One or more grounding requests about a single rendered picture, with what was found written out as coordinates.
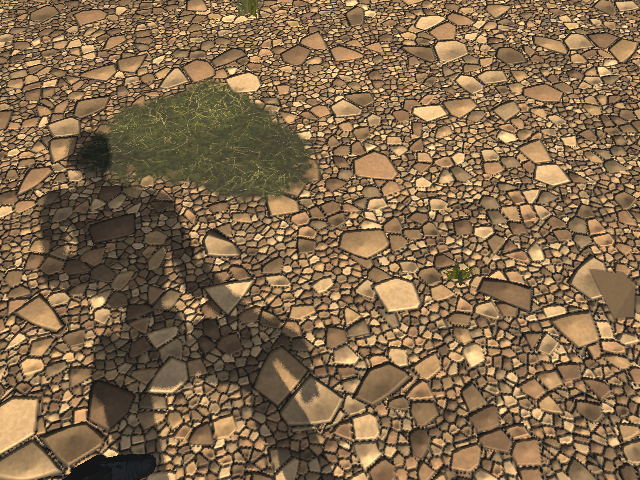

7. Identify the left robot hand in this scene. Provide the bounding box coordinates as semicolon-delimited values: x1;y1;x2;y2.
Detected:
62;454;156;480

